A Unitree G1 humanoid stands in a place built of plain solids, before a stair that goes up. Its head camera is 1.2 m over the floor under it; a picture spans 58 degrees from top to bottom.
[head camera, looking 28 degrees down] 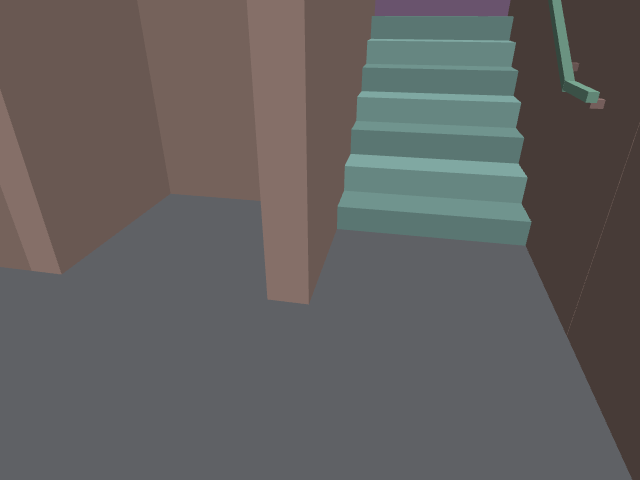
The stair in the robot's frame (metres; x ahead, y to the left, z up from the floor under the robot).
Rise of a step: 0.17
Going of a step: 0.27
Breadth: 1.10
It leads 11 degrees to the right of straight ahead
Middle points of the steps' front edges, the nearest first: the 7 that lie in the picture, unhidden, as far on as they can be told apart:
2.29 -0.64 0.15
2.56 -0.70 0.32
2.82 -0.75 0.49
3.09 -0.80 0.65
3.35 -0.86 0.82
3.62 -0.91 0.99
3.88 -0.96 1.15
